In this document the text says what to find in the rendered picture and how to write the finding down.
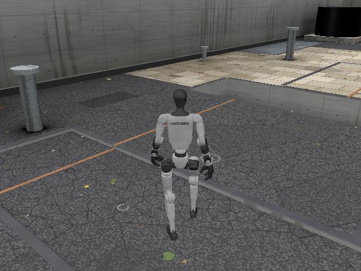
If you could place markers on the humanoid robot head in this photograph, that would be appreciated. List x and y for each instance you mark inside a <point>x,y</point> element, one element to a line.
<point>180,98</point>

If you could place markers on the right robot upper arm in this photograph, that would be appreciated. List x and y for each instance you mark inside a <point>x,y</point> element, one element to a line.
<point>199,128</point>

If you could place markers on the right robot forearm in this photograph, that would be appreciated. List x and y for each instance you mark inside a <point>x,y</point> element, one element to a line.
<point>206,154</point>

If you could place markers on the left robot hand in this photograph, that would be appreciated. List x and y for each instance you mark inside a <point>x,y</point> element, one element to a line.
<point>159,158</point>

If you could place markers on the right robot hand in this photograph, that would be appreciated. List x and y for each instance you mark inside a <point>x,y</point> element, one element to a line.
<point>209,173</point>

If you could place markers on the robot torso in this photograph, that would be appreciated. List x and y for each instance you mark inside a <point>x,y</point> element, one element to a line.
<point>180,137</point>

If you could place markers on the left robot upper arm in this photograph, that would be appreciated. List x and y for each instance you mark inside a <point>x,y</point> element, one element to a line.
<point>160,128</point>

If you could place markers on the left robot forearm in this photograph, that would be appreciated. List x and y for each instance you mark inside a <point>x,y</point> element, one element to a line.
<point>155,148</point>

